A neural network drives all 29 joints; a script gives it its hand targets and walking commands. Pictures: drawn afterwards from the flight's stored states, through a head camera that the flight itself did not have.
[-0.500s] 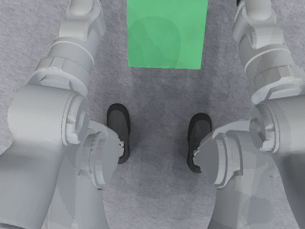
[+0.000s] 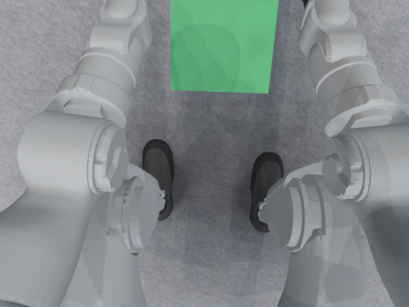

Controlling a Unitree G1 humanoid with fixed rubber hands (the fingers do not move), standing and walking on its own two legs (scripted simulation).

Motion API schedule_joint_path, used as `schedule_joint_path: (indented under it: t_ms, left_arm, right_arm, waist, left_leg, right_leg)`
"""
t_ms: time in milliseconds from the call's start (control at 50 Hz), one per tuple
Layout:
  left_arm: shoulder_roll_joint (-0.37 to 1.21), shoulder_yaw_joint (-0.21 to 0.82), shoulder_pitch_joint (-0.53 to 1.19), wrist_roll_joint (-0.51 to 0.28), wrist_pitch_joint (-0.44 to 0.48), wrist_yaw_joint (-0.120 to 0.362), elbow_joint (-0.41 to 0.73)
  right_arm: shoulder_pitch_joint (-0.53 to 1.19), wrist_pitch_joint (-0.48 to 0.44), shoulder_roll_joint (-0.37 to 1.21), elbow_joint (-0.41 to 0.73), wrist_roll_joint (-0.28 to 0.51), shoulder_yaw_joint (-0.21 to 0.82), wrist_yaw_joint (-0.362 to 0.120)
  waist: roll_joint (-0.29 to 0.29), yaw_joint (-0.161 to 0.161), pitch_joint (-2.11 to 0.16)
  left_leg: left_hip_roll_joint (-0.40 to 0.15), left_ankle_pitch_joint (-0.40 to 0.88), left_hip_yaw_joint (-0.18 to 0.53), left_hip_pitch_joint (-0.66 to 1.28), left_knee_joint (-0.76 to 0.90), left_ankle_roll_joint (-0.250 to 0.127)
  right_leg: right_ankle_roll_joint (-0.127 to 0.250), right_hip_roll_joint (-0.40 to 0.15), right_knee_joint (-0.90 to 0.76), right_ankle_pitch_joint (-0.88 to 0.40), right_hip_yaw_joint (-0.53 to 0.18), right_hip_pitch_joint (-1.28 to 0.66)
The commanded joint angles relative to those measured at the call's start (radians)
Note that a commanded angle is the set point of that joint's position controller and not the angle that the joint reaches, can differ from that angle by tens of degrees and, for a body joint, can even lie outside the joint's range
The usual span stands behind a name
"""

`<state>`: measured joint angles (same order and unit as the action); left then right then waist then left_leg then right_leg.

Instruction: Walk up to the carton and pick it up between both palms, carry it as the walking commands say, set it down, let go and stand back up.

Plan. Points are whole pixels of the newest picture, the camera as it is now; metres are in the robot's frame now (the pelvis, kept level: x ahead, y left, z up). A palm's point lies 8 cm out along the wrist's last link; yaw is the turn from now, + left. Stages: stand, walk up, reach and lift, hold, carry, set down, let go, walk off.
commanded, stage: reach and lift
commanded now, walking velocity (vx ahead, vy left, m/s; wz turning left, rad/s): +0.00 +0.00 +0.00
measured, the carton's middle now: (222, 7) +0.53 -0.01 -0.29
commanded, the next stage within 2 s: none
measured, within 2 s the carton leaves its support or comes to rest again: leaves its support in 0.62 s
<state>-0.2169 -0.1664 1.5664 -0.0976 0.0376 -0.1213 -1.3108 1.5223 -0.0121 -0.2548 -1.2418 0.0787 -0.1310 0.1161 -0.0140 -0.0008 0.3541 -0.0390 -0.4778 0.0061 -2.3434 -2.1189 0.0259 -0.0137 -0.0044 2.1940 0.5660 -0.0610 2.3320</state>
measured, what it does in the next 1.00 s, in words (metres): stands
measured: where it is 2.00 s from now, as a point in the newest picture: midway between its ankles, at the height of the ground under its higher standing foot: (210, 198)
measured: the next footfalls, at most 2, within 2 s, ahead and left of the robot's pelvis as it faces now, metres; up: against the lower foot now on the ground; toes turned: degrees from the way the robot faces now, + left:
none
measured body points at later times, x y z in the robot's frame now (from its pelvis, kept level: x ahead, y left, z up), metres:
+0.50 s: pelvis +0.00 +0.00 -0.01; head +0.38 -0.01 +0.23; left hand +0.56 +0.11 -0.20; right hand +0.55 -0.14 -0.21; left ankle +0.14 +0.13 -0.33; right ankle +0.10 -0.13 -0.33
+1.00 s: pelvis -0.01 +0.01 -0.01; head +0.34 -0.01 +0.26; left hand +0.56 +0.09 -0.15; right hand +0.54 -0.16 -0.17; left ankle +0.14 +0.14 -0.33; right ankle +0.10 -0.13 -0.33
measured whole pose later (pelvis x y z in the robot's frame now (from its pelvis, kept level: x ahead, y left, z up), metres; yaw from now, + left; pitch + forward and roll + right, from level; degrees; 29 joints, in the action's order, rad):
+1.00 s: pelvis -0.01 +0.01 -0.01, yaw -2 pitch +33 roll +1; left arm -0.15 -0.20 1.57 0.00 -0.23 -0.24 -1.11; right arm 1.49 0.25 -0.24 -1.08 0.11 -0.11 0.26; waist -0.02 0.00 0.38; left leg -0.01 -0.46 0.03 -2.29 -2.17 0.03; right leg -0.05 0.03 2.22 0.54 -0.07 2.26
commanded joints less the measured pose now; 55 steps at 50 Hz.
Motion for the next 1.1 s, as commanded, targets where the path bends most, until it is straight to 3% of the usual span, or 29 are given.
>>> schedule_joint_path:
  t_ms: [0, 40, 100, 120, 140, 200, 280, 300, 340, 380, 420, 440, 460, 480, 520, 560, 620, 660, 680, 700, 760, 800, 860, 880, 960, 980, 1000, 1040, 1080]
  left_arm:
    - [0.748, 0.066, 0.225, 0.068, -0.045, 0.216, 0.156]
    - [0.808, 0.09, 0.221, 0.066, -0.058, 0.226, 0.157]
    - [0.819, 0.082, 0.239, 0.055, -0.06, 0.234, 0.184]
    - [0.856, 0.1, 0.252, 0.039, -0.063, 0.239, 0.208]
    - [0.843, 0.09, 0.244, 0.047, -0.062, 0.241, 0.22]
    - [0.886, 0.094, 0.227, 0.042, -0.074, 0.25, 0.198]
    - [0.87, 0.102, 0.295, 0.032, -0.07, 0.246, 0.24]
    - [0.908, 0.126, 0.278, 0.032, -0.066, 0.243, 0.256]
    - [0.93, 0.125, 0.284, 0.007, -0.073, 0.237, 0.239]
    - [0.964, 0.162, 0.306, -0.02, -0.069, 0.236, 0.276]
    - [0.982, 0.187, 0.344, -0.037, -0.075, 0.23, 0.309]
    - [1.011, 0.194, 0.386, -0.048, -0.071, 0.232, 0.356]
    - [1.0, 0.227, 0.404, -0.056, -0.07, 0.226, 0.385]
    - [0.998, 0.22, 0.388, -0.058, -0.07, 0.224, 0.375]
    - [1.047, 0.245, 0.396, -0.078, -0.083, 0.217, 0.386]
    - [1.028, 0.225, 0.393, -0.051, -0.093, 0.204, 0.403]
    - [1.115, 0.265, 0.431, -0.076, -0.111, 0.2, 0.453]
    - [1.121, 0.224, 0.389, -0.046, -0.131, 0.199, 0.397]
    - [1.162, 0.245, 0.349, -0.05, -0.145, 0.201, 0.422]
    - [1.178, 0.205, 0.335, -0.025, -0.159, 0.204, 0.344]
    - [1.202, 0.195, 0.386, -0.014, -0.173, 0.203, 0.435]
    - [1.234, 0.231, 0.413, -0.023, -0.187, 0.204, 0.458]
    - [1.28, 0.2, 0.384, -0.009, -0.215, 0.212, 0.469]
    - [1.289, 0.191, 0.378, 0.005, -0.23, 0.212, 0.458]
    - [1.366, 0.162, 0.401, 0.026, -0.251, 0.219, 0.485]
    - [1.354, 0.155, 0.395, 0.04, -0.256, 0.22, 0.462]
    - [1.329, 0.151, 0.422, 0.031, -0.259, 0.219, 0.496]
    - [1.36, 0.11, 0.364, 0.09, -0.276, 0.223, 0.39]
    - [1.349, 0.09, 0.342, 0.117, -0.273, 0.234, 0.394]
  right_arm:
    - [0.292, 0.04, 0.804, 0.118, -0.07, 0.097, -0.237]
    - [0.317, 0.04, 0.82, 0.155, -0.06, 0.105, -0.248]
    - [0.316, 0.049, 0.857, 0.129, -0.046, 0.117, -0.26]
    - [0.278, 0.051, 0.855, 0.136, -0.061, 0.115, -0.259]
    - [0.32, 0.054, 0.883, 0.159, -0.043, 0.134, -0.262]
    - [0.319, 0.059, 0.884, 0.164, -0.051, 0.115, -0.268]
    - [0.346, 0.063, 0.927, 0.162, -0.019, 0.161, -0.27]
    - [0.337, 0.057, 0.937, 0.182, -0.01, 0.157, -0.271]
    - [0.385, 0.057, 0.94, 0.202, 0.004, 0.182, -0.262]
    - [0.374, 0.054, 0.954, 0.237, 0.017, 0.199, -0.259]
    - [0.426, 0.05, 0.97, 0.289, 0.057, 0.225, -0.261]
    - [0.459, 0.054, 0.987, 0.315, 0.059, 0.247, -0.253]
    - [0.433, 0.056, 1.009, 0.316, 0.073, 0.239, -0.25]
    - [0.447, 0.058, 1.04, 0.327, 0.067, 0.258, -0.243]
    - [0.456, 0.065, 1.047, 0.362, 0.083, 0.271, -0.242]
    - [0.558, 0.057, 1.032, 0.452, 0.122, 0.283, -0.237]
    - [0.553, 0.069, 1.083, 0.481, 0.123, 0.302, -0.227]
    - [0.595, 0.08, 1.076, 0.498, 0.118, 0.3, -0.231]
    - [0.61, 0.074, 1.076, 0.575, 0.147, 0.329, -0.236]
    - [0.614, 0.085, 1.067, 0.518, 0.115, 0.296, -0.239]
    - [0.653, 0.107, 1.106, 0.583, 0.11, 0.311, -0.24]
    - [0.649, 0.124, 1.131, 0.584, 0.129, 0.314, -0.247]
    - [0.715, 0.141, 1.158, 0.67, 0.133, 0.319, -0.258]
    - [0.756, 0.143, 1.141, 0.709, 0.141, 0.322, -0.26]
    - [0.802, 0.166, 1.18, 0.723, 0.123, 0.308, -0.274]
    - [0.763, 0.179, 1.229, 0.651, 0.139, 0.308, -0.278]
    - [0.829, 0.17, 1.187, 0.733, 0.151, 0.311, -0.283]
    - [0.815, 0.177, 1.211, 0.669, 0.121, 0.287, -0.289]
    - [0.762, 0.184, 1.227, 0.651, 0.081, 0.272, -0.292]
  waist:
    - [-0.09, 0.009, -0.969]
    - [-0.041, -0.001, -0.985]
    - [-0.084, 0.014, -0.97]
    - [-0.06, -0.02, -0.988]
    - [-0.069, 0.018, -0.989]
    - [-0.051, 0.001, -0.973]
    - [-0.09, 0.042, -1.009]
    - [-0.035, 0.033, -1.053]
    - [-0.08, 0.022, -1.081]
    - [-0.052, -0.001, -1.157]
    - [-0.007, 0.023, -1.252]
    - [-0.074, -0.001, -1.291]
    - [-0.034, 0.002, -1.34]
    - [-0.093, 0.011, -1.348]
    - [-0.034, 0.007, -1.44]
    - [-0.043, 0.051, -1.536]
    - [-0.029, 0.018, -1.66]
    - [-0.063, 0.017, -1.607]
    - [-0.005, 0.038, -1.708]
    - [-0.026, 0.026, -1.607]
    - [-0.083, 0.036, -1.735]
    - [-0.029, 0.015, -1.776]
    - [-0.063, 0.036, -1.828]
    - [-0.031, 0.056, -1.864]
    - [-0.035, 0.045, -1.882]
    - [-0.045, 0.08, -1.865]
    - [-0.038, 0.083, -1.92]
    - [-0.019, 0.11, -1.829]
    - [-0.073, 0.101, -1.803]
  left_leg:
    - [0.174, 0.247, -0.046, 0.55, 0.054, -0.021]
    - [0.176, 0.256, -0.047, 0.578, 0.051, -0.019]
    - [0.179, 0.226, -0.058, 0.515, 0.044, -0.03]
    - [0.18, 0.256, -0.054, 0.538, 0.036, -0.021]
    - [0.182, 0.255, -0.075, 0.51, 0.029, -0.02]
    - [0.18, 0.249, -0.068, 0.518, 0.034, -0.024]
    - [0.179, 0.252, -0.065, 0.532, 0.03, -0.03]
    - [0.182, 0.28, -0.076, 0.55, 0.029, -0.021]
    - [0.183, 0.279, -0.07, 0.587, 0.018, -0.026]
    - [0.185, 0.322, -0.073, 0.641, 0.013, -0.016]
    - [0.183, 0.383, -0.084, 0.705, 0.009, -0.011]
    - [0.191, 0.368, -0.067, 0.695, 0.013, -0.019]
    - [0.191, 0.399, -0.076, 0.721, 0.01, -0.011]
    - [0.191, 0.403, -0.076, 0.686, 0.004, -0.015]
    - [0.19, 0.431, -0.087, 0.765, 0.002, -0.007]
    - [0.19, 0.425, -0.092, 0.821, 0.016, -0.013]
    - [0.195, 0.464, -0.091, 0.893, 0.025, -0.005]
    - [0.193, 0.417, -0.084, 0.862, 0.017, -0.017]
    - [0.195, 0.464, -0.097, 0.934, 0.021, -0.011]
    - [0.196, 0.394, -0.092, 0.873, 0.034, -0.01]
    - [0.203, 0.375, -0.092, 0.917, 0.046, -0.02]
    - [0.194, 0.393, -0.095, 0.95, 0.043, -0.015]
    - [0.209, 0.36, -0.108, 0.959, 0.051, -0.019]
    - [0.209, 0.356, -0.108, 0.98, 0.063, -0.019]
    - [0.209, 0.35, -0.099, 1.004, 0.081, -0.018]
    - [0.206, 0.321, -0.106, 1.026, 0.085, -0.019]
    - [0.204, 0.333, -0.104, 1.029, 0.072, -0.022]
    - [0.203, 0.289, -0.096, 1.032, 0.104, -0.021]
    - [0.204, 0.278, -0.105, 0.948, 0.096, -0.025]
  right_leg:
    - [-0.029, 0.125, -0.172, -0.269, 0.095, -0.453]
    - [-0.024, 0.134, -0.156, -0.28, 0.106, -0.451]
    - [-0.021, 0.133, -0.153, -0.265, 0.102, -0.458]
    - [-0.014, 0.134, -0.145, -0.286, 0.106, -0.474]
    - [-0.017, 0.137, -0.158, -0.289, 0.093, -0.482]
    - [-0.013, 0.14, -0.152, -0.272, 0.105, -0.442]
    - [-0.009, 0.139, -0.143, -0.293, 0.099, -0.502]
    - [-0.006, 0.147, -0.134, -0.325, 0.104, -0.52]
    - [-0.015, 0.14, -0.137, -0.307, 0.114, -0.533]
    - [-0.018, 0.143, -0.125, -0.337, 0.126, -0.548]
    - [-0.014, 0.147, -0.128, -0.397, 0.123, -0.587]
    - [-0.022, 0.149, -0.122, -0.402, 0.143, -0.608]
    - [-0.016, 0.154, -0.119, -0.431, 0.133, -0.643]
    - [-0.025, 0.15, -0.125, -0.455, 0.135, -0.672]
    - [-0.017, 0.15, -0.13, -0.471, 0.134, -0.699]
    - [-0.025, 0.155, -0.125, -0.454, 0.149, -0.725]
    - [-0.026, 0.163, -0.136, -0.486, 0.169, -0.789]
    - [-0.029, 0.152, -0.133, -0.438, 0.164, -0.74]
    - [-0.025, 0.164, -0.14, -0.462, 0.161, -0.788]
    - [-0.023, 0.154, -0.158, -0.388, 0.169, -0.723]
    - [-0.033, 0.16, -0.158, -0.375, 0.184, -0.804]
    - [-0.031, 0.16, -0.158, -0.396, 0.186, -0.794]
    - [-0.031, 0.161, -0.187, -0.345, 0.184, -0.814]
    - [-0.036, 0.16, -0.181, -0.34, 0.19, -0.807]
    - [-0.029, 0.169, -0.185, -0.318, 0.204, -0.787]
    - [-0.035, 0.162, -0.191, -0.28, 0.203, -0.783]
    - [-0.026, 0.166, -0.177, -0.299, 0.197, -0.786]
    - [-0.028, 0.164, -0.186, -0.225, 0.208, -0.697]
    - [-0.034, 0.164, -0.19, -0.238, 0.204, -0.695]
